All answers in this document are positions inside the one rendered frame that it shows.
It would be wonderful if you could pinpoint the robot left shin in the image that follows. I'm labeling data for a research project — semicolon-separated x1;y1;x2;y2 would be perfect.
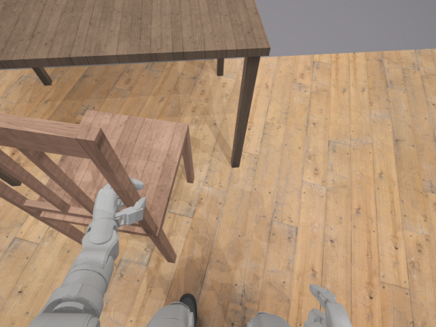
170;302;189;309

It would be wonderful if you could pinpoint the robot left forearm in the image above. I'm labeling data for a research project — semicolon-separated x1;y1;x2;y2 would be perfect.
28;219;119;327

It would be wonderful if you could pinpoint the left robot upper arm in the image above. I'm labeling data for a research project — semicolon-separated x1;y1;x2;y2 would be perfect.
31;313;100;327

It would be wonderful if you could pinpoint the table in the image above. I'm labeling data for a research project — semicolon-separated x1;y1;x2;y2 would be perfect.
0;0;270;186

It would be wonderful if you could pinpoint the robot left hand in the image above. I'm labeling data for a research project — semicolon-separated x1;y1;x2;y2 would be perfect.
93;177;146;228

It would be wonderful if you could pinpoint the robot right hand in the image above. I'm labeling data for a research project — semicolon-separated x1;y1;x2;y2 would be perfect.
304;284;352;327

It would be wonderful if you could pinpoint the chair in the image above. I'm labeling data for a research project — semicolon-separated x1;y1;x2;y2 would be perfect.
0;110;194;263

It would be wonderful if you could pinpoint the right robot thigh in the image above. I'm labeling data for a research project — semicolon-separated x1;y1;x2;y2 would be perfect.
247;313;291;327

